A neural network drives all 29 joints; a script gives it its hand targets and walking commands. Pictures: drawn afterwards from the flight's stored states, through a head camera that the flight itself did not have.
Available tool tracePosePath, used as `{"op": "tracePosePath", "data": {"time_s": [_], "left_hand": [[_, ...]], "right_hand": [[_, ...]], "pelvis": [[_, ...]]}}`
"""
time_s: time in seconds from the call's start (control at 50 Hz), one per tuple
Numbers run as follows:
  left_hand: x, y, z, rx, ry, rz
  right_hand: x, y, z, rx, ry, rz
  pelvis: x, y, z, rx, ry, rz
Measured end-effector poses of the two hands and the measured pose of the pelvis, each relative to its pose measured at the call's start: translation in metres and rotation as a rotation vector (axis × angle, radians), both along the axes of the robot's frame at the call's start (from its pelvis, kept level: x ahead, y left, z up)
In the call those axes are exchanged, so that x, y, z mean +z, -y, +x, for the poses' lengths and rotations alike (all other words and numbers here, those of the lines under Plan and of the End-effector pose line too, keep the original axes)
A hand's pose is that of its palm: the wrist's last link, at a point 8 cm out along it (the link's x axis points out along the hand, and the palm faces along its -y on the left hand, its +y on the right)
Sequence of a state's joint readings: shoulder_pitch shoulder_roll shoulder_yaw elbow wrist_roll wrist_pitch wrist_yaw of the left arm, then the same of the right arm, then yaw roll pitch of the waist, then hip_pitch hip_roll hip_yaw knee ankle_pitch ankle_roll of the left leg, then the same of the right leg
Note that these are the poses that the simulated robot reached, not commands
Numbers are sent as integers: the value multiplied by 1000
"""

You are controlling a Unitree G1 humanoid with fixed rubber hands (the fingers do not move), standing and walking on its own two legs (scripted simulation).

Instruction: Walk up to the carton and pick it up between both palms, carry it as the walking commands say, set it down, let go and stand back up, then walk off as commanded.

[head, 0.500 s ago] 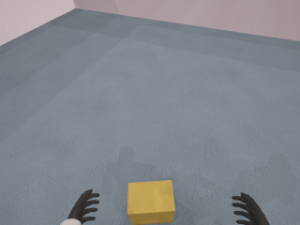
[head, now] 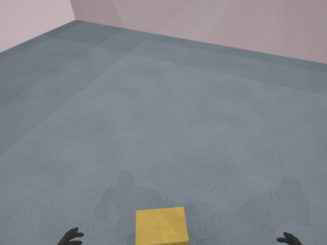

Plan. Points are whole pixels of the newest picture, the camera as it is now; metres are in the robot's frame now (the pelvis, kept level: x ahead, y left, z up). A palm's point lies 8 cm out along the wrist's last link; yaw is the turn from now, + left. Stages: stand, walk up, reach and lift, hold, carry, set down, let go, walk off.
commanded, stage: stand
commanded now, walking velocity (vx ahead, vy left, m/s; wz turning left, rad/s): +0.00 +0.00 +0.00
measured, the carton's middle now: (161, 233) +0.35 +0.05 -0.64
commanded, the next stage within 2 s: walk off in 1.36 s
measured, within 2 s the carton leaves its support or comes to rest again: neither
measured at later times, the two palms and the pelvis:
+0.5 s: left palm out of the picture +0.10 +0.30 -0.10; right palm out of the picture +0.09 -0.30 -0.09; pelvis -0.01 +0.00 +0.01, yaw +0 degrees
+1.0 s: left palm out of the picture +0.07 +0.30 -0.10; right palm out of the picture +0.07 -0.31 -0.09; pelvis -0.02 -0.01 +0.01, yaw +1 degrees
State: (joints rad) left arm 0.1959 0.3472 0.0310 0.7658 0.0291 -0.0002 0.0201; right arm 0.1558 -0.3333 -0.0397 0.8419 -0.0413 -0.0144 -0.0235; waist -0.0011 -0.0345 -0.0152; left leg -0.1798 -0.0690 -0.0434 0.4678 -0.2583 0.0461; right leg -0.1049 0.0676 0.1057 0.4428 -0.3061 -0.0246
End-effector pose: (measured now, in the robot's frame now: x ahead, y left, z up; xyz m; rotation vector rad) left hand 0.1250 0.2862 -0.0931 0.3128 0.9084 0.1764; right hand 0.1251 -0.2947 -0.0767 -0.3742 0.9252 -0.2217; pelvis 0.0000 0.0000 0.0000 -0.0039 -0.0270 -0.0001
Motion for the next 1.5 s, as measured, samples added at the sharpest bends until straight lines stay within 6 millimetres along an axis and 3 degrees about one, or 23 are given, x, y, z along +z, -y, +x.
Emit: {"op": "tracePosePath", "data": {"time_s": [0.32, 0.84, 1.5], "left_hand": [[-2, -11, -18, 11, -87, 23], [-4, -12, -52, 32, -158, 37], [-6, -13, -63, 52, -204, 39]], "right_hand": [[-13, 2, -28, -42, -96, 18], [-17, 16, -56, -50, -174, 17], [-17, 22, -53, -32, -200, 6]], "pelvis": [[5, -4, -5, -4, 10, 4], [8, 3, -22, 6, 20, 2], [9, 8, -24, 19, 17, 1]]}}
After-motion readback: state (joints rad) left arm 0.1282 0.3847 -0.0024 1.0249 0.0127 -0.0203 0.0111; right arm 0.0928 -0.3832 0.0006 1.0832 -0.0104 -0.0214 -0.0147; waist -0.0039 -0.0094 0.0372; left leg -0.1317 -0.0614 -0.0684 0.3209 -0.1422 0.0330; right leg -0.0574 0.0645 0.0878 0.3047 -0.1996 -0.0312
